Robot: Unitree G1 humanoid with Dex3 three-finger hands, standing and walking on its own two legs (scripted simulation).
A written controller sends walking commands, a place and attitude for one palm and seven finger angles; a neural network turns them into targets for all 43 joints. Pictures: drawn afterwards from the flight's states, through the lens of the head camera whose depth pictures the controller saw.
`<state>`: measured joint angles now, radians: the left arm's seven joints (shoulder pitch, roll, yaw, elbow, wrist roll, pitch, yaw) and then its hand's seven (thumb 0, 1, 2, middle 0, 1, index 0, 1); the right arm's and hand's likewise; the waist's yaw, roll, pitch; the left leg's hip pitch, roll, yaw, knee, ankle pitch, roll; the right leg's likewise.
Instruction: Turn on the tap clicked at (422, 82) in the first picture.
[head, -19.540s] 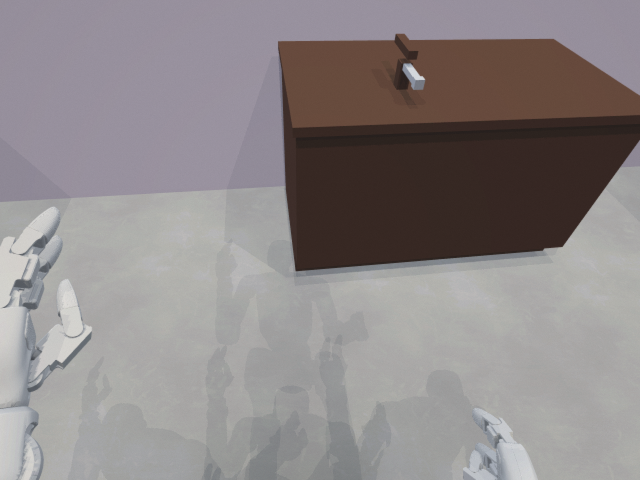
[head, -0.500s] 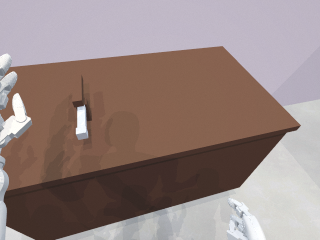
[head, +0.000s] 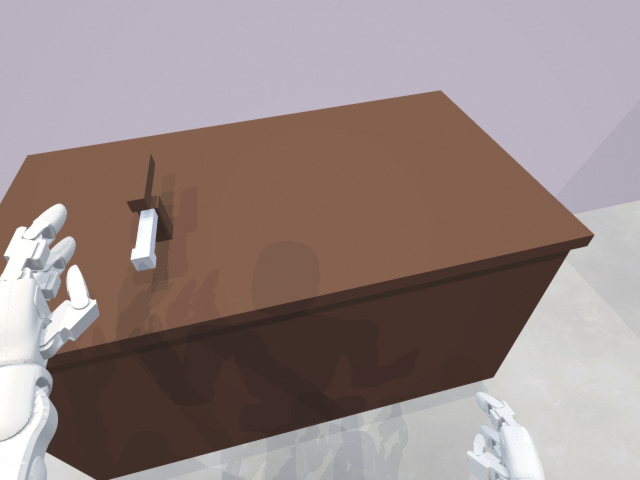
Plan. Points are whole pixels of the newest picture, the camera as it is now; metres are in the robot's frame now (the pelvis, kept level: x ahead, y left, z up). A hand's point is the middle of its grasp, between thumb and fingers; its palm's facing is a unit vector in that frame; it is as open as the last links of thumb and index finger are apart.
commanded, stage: turn the palm inward beside the body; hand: left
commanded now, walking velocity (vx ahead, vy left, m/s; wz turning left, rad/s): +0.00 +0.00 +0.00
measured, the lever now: (143, 258) +0.40 +0.34 +0.03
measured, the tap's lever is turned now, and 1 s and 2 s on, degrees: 0 0 0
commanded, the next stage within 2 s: reach beside the lever's end, fingers flat in 1.56 s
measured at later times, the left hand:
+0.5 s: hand (121, 318) +0.22 +0.23 +0.15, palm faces +0.45 -0.86 -0.22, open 7.5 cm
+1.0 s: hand (99, 348) +0.20 +0.25 +0.13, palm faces +0.50 -0.86 -0.12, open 7.5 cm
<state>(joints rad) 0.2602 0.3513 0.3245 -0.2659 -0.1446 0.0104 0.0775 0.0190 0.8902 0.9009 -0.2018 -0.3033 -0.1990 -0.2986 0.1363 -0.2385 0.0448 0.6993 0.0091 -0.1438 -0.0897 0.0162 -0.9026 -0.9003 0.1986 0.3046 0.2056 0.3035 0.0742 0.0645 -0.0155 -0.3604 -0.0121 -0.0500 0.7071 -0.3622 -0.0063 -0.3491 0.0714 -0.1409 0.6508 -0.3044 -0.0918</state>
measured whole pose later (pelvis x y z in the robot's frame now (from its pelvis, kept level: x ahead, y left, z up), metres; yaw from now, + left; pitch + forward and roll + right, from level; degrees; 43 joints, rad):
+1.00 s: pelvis +0.02 +0.02 +0.00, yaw +0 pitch +1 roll +0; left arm 0.55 0.20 0.20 -0.45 -0.21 -0.01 0.21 0.02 0.89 0.90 -0.20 -0.30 -0.20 -0.30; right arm 0.19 -0.24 0.06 0.65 0.02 -0.30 -0.09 0.02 -0.90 -0.90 0.20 0.30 0.20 0.30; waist 0.08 0.06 -0.07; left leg -0.38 -0.04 -0.05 0.71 -0.35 0.01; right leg -0.37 0.05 -0.13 0.67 -0.33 -0.10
